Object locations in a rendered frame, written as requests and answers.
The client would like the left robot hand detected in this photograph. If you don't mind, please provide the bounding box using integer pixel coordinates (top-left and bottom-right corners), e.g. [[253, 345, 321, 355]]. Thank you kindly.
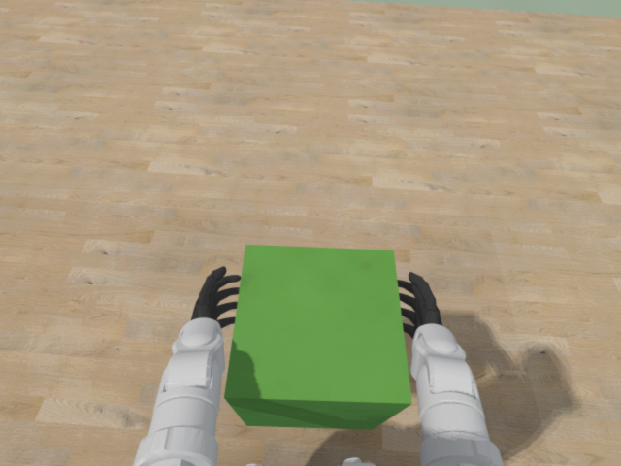
[[191, 266, 241, 328]]

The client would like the carton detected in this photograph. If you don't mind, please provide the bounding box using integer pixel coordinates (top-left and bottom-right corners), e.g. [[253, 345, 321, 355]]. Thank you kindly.
[[224, 245, 412, 430]]

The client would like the left robot forearm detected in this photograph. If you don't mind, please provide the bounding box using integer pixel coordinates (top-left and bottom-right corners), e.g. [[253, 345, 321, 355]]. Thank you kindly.
[[133, 317, 225, 466]]

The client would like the right robot forearm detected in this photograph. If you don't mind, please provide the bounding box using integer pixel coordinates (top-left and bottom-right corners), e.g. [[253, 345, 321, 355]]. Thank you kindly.
[[410, 323, 504, 466]]

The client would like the right robot hand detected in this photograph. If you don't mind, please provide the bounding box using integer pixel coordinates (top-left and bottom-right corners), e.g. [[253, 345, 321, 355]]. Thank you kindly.
[[397, 272, 442, 339]]

